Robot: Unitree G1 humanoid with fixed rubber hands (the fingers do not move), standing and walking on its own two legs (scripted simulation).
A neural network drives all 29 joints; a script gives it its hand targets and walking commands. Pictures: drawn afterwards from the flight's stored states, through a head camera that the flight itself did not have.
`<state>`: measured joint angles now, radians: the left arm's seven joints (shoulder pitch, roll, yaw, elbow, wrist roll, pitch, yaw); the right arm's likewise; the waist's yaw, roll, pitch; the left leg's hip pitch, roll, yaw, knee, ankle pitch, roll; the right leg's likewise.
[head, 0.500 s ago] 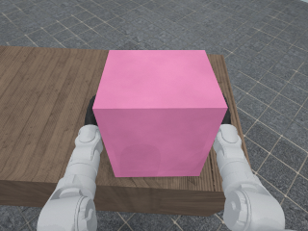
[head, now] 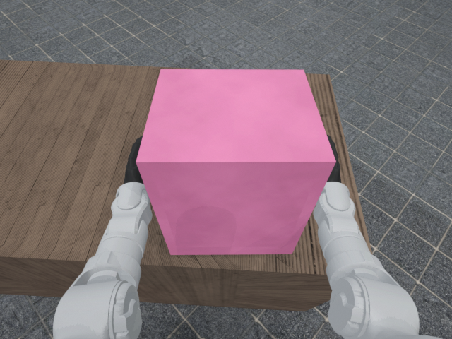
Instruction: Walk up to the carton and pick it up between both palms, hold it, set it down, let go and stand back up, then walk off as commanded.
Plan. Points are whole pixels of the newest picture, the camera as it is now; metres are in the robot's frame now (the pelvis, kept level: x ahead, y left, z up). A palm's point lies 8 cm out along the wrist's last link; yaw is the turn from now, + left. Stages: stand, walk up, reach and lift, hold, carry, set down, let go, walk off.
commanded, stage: set down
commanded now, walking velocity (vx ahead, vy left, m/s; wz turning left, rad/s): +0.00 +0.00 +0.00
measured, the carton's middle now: (231, 169) +0.43 +0.00 +0.01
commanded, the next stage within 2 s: none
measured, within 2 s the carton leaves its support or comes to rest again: rests again in 0.50 s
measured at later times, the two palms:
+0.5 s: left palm (137, 174) +0.42 +0.18 +0.02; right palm (327, 168) +0.42 -0.18 +0.03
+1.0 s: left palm (122, 201) +0.37 +0.21 -0.01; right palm (353, 203) +0.37 -0.23 -0.01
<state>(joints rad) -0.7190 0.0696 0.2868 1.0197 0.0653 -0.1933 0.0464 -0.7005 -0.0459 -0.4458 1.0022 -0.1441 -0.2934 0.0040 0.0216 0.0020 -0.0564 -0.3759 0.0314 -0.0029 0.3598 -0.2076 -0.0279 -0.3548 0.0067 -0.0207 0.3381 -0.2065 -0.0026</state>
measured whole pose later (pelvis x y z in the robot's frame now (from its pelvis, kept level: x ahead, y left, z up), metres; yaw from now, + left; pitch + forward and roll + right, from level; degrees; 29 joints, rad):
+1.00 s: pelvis -0.04 +0.00 -0.02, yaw -2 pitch +24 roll -1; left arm -0.70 0.21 0.10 1.04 -0.18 -0.22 0.09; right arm -0.68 -0.33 -0.02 1.11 0.20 -0.32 0.01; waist 0.05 0.03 -0.20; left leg -0.74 0.06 0.00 0.52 -0.20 -0.03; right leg -0.70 0.03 -0.02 0.45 -0.17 -0.01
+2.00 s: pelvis -0.07 -0.01 -0.02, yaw -1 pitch +18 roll -1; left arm -0.18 0.27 0.04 0.73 -0.23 -0.24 0.02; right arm -0.14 -0.30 0.01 0.62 0.23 -0.25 0.03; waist 0.03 0.02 -0.19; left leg -0.66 0.05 0.00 0.52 -0.17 -0.03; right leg -0.65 0.03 -0.01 0.50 -0.16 -0.01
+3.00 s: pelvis -0.06 -0.01 -0.01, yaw -1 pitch +3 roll +0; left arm 0.19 0.26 0.03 0.58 -0.23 -0.26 0.01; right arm 0.23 -0.17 0.05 0.51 0.23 -0.31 0.00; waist 0.01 -0.01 -0.07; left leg -0.34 0.04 0.00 0.48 -0.20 -0.03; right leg -0.33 0.02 -0.01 0.47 -0.20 -0.02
